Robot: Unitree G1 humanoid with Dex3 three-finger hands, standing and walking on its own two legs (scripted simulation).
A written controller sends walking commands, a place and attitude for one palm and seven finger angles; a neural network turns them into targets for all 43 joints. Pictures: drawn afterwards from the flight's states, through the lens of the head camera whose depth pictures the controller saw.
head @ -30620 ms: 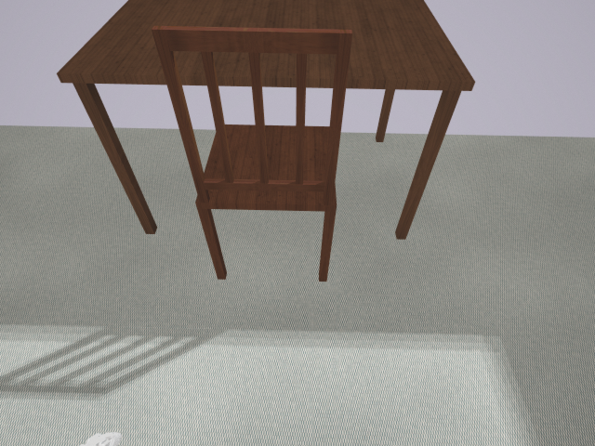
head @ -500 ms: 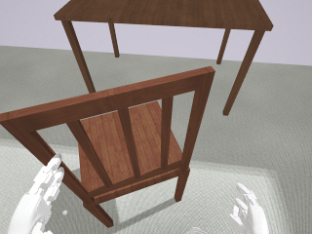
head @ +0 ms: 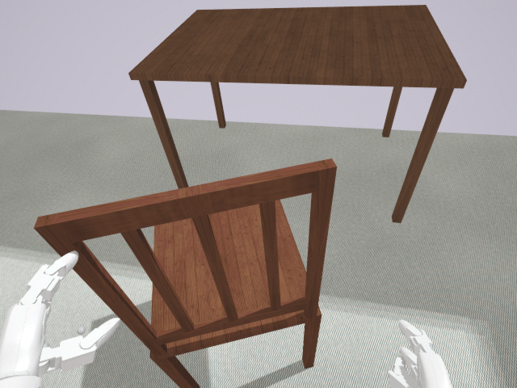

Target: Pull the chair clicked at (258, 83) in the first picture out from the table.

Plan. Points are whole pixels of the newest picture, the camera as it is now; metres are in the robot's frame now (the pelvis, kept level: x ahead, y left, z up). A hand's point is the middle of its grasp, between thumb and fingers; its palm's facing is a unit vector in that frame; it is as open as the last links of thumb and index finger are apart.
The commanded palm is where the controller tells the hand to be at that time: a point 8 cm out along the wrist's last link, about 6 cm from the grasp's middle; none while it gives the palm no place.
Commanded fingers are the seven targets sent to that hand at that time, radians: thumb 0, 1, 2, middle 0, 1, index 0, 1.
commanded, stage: draw the hand back to the body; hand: left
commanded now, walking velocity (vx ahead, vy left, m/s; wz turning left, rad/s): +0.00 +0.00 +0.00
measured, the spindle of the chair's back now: (219, 276) +0.32 +0.13 -0.05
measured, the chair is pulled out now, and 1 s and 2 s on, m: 0.60 0.59 0.59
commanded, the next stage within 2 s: step back with the hand held close in 0.58 s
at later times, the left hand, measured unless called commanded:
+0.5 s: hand (57, 270) +0.19 +0.26 +0.17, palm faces +0.48 -0.76 -0.43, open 7.4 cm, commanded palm +0.14 +0.30 +0.18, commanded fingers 0.00 0.90 0.90 -0.20 -0.30 -0.20 -0.30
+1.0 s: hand (55, 266) +0.21 +0.28 +0.16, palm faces +0.36 -0.76 -0.54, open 7.4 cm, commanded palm +0.14 +0.32 +0.18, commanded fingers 0.00 0.90 0.90 -0.20 -0.30 -0.20 -0.30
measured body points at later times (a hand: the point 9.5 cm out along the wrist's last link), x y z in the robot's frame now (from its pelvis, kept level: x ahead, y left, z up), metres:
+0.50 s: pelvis +0.00 +0.00 +0.00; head -0.02 -0.04 +0.45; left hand +0.16 +0.30 +0.20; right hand +0.18 -0.23 -0.09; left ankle -0.05 +0.14 -0.74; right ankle +0.03 -0.10 -0.74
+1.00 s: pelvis -0.02 +0.03 +0.00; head +0.01 +0.00 +0.45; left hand +0.18 +0.32 +0.19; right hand +0.14 -0.23 -0.09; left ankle -0.05 +0.14 -0.74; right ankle +0.03 -0.10 -0.74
